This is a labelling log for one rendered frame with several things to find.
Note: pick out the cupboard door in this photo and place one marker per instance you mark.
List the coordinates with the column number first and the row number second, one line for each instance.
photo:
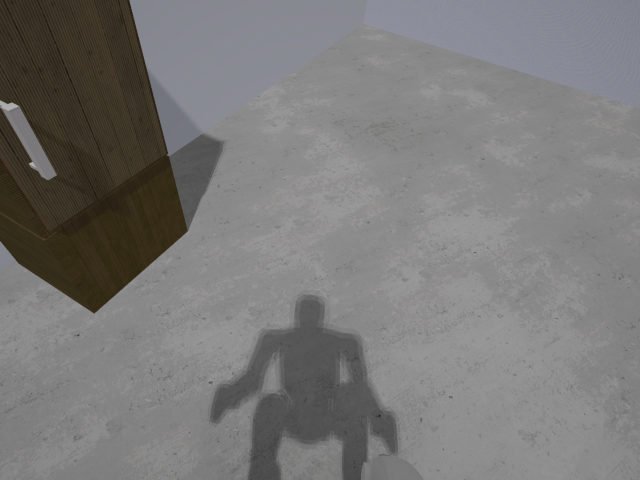
column 75, row 69

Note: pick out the handle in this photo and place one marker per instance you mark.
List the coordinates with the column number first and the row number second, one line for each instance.
column 27, row 137

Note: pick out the robot right thigh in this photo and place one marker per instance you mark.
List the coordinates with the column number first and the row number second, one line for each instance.
column 389, row 468

